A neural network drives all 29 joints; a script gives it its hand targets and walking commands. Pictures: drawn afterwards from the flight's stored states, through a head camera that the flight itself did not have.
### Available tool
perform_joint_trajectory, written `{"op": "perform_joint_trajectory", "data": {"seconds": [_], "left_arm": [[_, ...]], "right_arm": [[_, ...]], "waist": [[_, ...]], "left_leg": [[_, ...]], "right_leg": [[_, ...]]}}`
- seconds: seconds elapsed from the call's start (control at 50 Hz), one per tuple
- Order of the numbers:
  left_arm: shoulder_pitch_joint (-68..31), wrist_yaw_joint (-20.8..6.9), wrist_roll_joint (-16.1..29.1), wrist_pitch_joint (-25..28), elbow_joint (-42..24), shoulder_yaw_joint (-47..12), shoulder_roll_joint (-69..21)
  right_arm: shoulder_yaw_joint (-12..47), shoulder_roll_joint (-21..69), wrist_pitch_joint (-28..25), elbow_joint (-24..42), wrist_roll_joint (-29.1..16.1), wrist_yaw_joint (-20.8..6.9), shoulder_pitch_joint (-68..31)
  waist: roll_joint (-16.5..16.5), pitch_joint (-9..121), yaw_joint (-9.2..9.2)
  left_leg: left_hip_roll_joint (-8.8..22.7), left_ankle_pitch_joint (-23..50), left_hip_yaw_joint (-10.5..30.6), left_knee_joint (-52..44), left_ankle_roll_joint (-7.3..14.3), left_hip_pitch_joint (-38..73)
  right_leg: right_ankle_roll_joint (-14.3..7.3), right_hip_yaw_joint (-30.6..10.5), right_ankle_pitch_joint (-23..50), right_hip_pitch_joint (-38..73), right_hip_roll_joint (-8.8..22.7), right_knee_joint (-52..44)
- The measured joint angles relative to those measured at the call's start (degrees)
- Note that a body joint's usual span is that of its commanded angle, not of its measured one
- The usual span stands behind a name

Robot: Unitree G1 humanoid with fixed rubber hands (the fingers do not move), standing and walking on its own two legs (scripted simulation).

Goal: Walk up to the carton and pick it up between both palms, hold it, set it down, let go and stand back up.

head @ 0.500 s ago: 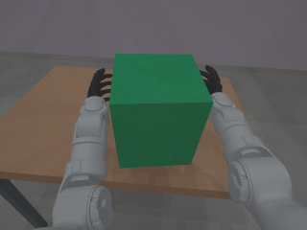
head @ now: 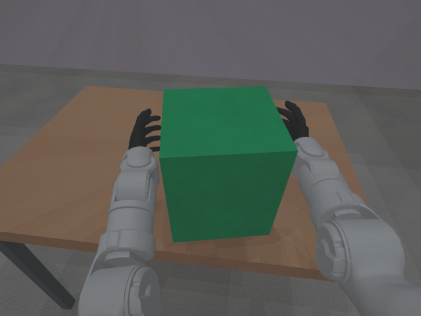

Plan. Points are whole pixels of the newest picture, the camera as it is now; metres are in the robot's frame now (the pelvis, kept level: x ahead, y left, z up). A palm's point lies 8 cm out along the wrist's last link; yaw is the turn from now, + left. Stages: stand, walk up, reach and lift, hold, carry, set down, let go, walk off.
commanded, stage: set down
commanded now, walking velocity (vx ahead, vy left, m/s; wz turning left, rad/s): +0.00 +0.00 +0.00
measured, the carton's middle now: (218, 165) +0.41 +0.01 +0.10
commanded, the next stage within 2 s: none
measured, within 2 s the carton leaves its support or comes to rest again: rests again in 1.22 s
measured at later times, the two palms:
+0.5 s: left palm (144, 160) +0.38 +0.15 +0.13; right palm (291, 147) +0.44 -0.14 +0.14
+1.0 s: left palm (147, 169) +0.38 +0.15 +0.11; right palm (291, 154) +0.44 -0.15 +0.12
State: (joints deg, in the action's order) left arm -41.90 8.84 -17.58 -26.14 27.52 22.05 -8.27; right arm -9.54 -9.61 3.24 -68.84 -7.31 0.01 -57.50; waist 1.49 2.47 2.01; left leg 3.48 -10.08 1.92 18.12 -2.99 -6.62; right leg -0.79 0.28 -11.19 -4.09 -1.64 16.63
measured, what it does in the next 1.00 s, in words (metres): stands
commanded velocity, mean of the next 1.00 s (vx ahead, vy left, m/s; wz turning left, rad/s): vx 0.00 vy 0.00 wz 0.00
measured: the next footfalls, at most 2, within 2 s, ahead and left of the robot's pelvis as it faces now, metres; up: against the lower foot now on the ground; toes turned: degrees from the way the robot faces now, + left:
none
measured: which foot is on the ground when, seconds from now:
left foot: down 0.00-1.00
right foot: down 0.00-1.00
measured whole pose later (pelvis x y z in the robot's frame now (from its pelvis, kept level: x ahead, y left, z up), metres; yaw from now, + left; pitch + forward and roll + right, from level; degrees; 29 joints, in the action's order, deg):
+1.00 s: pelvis +0.00 +0.00 +0.00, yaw +0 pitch +4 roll -1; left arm -38.1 10.3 -19.4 -16.2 30.5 22.0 -10.4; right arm -12.5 -9.7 -4.5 -70.8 -1.0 -2.8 -55.5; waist 2.1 2.4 3.5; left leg 4.1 -9.4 1.7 18.1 -3.3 -12.3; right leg -1.3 0.3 -10.4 -9.8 -2.3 16.4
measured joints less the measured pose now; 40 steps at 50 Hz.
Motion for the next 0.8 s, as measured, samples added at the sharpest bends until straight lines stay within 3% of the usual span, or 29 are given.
{"op": "perform_joint_trajectory", "data": {"seconds": [0.8], "left_arm": [[3.7,1.3,-1.4,7.6,2.1,0.0,-2.1]], "right_arm": [[-2.1,-0.1,-6.2,-2.0,5.5,-2.4,1.9]], "waist": [[0.4,-0.1,1.13]], "left_leg": [[0.6,0.3,-0.1,-0.1,-0.3,-4.7]], "right_leg": [[-0.5,0.0,0.5,-4.7,-0.6,-0.2]]}}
